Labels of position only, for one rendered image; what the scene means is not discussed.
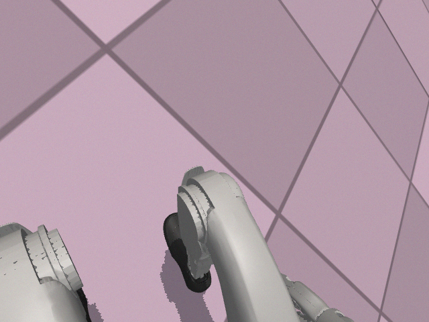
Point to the left robot foot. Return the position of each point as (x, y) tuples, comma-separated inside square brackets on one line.
[(84, 303)]

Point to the right robot foot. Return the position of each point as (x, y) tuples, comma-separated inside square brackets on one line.
[(178, 252)]

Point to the right robot hand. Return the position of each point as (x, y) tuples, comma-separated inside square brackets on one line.
[(305, 300)]

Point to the right robot arm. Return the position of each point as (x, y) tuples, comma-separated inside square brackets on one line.
[(333, 315)]

